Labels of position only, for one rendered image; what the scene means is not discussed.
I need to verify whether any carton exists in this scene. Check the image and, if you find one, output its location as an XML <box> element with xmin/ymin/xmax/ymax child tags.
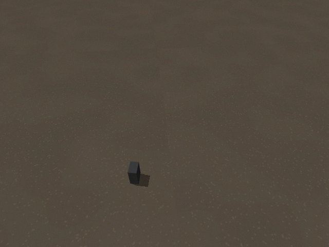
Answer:
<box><xmin>127</xmin><ymin>162</ymin><xmax>141</xmax><ymax>184</ymax></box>

